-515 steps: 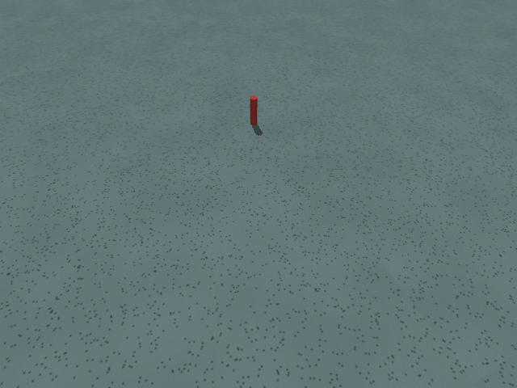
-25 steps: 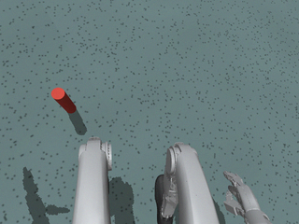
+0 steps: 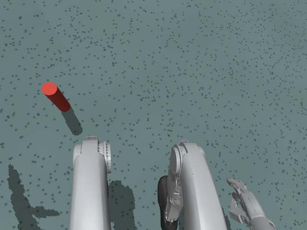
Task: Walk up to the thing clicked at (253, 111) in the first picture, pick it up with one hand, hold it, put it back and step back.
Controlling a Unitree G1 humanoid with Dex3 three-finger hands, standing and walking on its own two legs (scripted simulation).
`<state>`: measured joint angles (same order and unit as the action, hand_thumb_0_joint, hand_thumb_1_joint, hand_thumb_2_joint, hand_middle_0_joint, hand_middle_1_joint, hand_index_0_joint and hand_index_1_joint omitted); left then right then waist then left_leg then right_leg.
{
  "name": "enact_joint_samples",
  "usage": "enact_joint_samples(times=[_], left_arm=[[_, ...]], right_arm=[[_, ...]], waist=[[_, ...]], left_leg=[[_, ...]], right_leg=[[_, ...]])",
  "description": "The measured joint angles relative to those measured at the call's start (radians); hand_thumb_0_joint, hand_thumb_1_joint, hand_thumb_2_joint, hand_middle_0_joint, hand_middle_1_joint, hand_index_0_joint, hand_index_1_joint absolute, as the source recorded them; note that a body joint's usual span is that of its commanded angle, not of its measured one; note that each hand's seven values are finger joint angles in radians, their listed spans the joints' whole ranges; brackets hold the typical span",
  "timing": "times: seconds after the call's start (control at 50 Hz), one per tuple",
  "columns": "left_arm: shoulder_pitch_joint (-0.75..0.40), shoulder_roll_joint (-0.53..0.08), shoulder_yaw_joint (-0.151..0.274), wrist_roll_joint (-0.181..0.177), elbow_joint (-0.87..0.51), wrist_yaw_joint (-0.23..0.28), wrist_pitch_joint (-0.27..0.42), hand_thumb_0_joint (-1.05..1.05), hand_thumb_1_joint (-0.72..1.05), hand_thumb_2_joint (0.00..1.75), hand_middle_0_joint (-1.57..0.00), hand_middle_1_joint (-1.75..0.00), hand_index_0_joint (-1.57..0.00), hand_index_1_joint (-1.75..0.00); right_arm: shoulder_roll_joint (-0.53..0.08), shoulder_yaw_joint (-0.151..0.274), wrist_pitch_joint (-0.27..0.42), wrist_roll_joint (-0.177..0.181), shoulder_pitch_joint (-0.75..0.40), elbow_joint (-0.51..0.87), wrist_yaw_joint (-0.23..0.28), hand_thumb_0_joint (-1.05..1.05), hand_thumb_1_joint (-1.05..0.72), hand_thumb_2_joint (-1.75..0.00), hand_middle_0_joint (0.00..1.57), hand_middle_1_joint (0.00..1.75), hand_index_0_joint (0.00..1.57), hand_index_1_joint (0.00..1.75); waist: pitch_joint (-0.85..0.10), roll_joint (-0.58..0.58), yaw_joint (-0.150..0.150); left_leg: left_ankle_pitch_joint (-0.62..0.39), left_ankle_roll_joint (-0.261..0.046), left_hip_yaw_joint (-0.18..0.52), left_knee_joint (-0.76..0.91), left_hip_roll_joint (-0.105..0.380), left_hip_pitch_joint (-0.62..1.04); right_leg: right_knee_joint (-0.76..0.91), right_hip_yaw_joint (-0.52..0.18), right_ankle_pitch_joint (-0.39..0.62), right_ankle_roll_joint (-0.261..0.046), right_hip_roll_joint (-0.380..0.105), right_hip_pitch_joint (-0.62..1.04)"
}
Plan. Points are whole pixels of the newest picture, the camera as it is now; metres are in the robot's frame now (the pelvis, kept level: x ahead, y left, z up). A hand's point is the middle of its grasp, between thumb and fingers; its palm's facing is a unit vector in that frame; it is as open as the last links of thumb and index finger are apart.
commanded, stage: go down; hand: left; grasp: from the side
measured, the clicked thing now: (58, 98) +0.48 +0.33 -0.30
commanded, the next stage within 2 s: approach in 0.46 s
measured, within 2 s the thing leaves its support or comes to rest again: neither
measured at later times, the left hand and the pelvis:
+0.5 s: hand out of the picture +0.35 +0.50 +0.01, palm faces +0.45 -0.89 -0.09, open 17.6 cm; pelvis +0.00 +0.00 -0.02, yaw -1 degrees
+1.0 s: hand out of the picture +0.38 +0.46 -0.13, palm faces +0.44 -0.90 -0.01, open 17.6 cm; pelvis +0.00 +0.00 -0.07, yaw -4 degrees
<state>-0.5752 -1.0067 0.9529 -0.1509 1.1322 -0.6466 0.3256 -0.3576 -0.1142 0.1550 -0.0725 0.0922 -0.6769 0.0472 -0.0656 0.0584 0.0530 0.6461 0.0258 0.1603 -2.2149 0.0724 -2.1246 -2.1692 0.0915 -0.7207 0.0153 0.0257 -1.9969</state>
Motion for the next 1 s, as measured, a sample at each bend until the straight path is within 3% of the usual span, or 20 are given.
enact_joint_samples(times=[0.64, 0.84, 1.0], left_arm=[[-0.011, -0.063, 0.052, -0.036, 0.023, -0.027, 0.028, -0.01, -0.6, 0.09, -0.07, -0.09, -0.05, -0.1], [-0.058, -0.091, 0.042, -0.081, 0.176, -0.018, 0.172, -0.01, -0.61, 0.05, -0.1, -0.09, -0.07, -0.11], [-0.073, -0.065, 0.025, -0.032, 0.233, 0.043, 0.284, -0.01, -0.61, 0.07, -0.09, -0.11, -0.07, -0.12]], right_arm=[[-0.018, -0.036, -0.009, -0.009, -0.032, 0.023, -0.011, 0.0, -0.92, -0.91, 0.21, 0.3, 0.2, 0.3], [-0.031, -0.091, -0.009, -0.052, -0.076, 0.034, -0.024, 0.0, -0.91, -0.9, 0.21, 0.3, 0.2, 0.3], [-0.019, -0.158, -0.051, -0.116, -0.14, 0.053, -0.05, 0.0, -0.9, -0.9, 0.21, 0.3, 0.2, 0.3]], waist=[[0.04, 0.017, 0.011], [0.099, 0.051, 0.03], [0.184, 0.116, 0.063]], left_leg=[[0.004, -0.004, 0.026, -0.077, -0.004, -0.05], [0.009, 0.001, 0.053, -0.158, 0.0, -0.09], [0.027, 0.011, 0.099, -0.256, 0.001, -0.116]], right_leg=[[-0.059, 0.016, -0.002, 0.008, 0.007, -0.034], [-0.13, 0.029, 0.002, 0.012, 0.022, -0.074], [-0.205, 0.055, 0.001, 0.017, 0.042, -0.095]])
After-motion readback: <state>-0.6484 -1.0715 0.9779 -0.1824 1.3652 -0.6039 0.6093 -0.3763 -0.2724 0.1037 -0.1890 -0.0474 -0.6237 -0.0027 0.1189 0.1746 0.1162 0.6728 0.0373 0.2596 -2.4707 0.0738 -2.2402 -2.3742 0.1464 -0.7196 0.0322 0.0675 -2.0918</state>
